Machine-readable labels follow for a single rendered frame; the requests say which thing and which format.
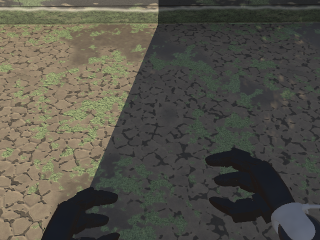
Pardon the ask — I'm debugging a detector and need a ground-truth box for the right robot forearm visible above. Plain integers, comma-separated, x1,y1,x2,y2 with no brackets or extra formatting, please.
271,202,320,240

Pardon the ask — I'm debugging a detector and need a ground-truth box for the right robot hand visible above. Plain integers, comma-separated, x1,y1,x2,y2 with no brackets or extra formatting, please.
205,147,295,224

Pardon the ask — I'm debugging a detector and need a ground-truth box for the left robot hand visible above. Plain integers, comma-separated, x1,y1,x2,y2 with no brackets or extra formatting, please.
41,187,120,240

